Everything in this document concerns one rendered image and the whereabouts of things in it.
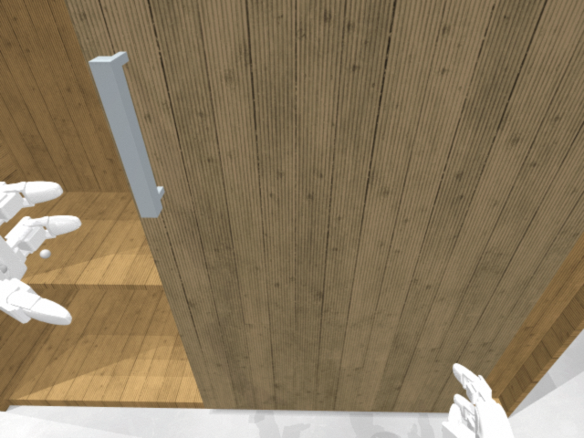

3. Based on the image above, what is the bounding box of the handle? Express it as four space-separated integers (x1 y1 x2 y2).
89 52 165 218

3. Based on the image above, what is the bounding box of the wardrobe door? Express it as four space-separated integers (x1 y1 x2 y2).
64 0 584 412
485 232 584 398

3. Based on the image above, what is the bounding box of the right robot hand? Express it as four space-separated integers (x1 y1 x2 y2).
443 363 514 438

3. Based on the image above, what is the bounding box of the left robot hand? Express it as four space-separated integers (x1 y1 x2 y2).
0 182 81 325

